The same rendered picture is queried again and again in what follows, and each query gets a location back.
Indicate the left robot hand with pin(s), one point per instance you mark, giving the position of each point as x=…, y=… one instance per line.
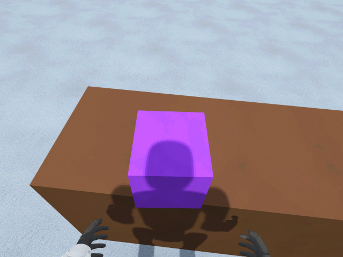
x=88, y=236

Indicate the right robot hand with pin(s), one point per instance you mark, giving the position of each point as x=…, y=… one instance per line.
x=258, y=248

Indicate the left robot forearm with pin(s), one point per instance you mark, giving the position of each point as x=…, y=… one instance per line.
x=78, y=250

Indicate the pedestal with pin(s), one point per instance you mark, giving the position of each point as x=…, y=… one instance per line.
x=277, y=171

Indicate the carton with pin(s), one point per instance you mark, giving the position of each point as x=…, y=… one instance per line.
x=170, y=164

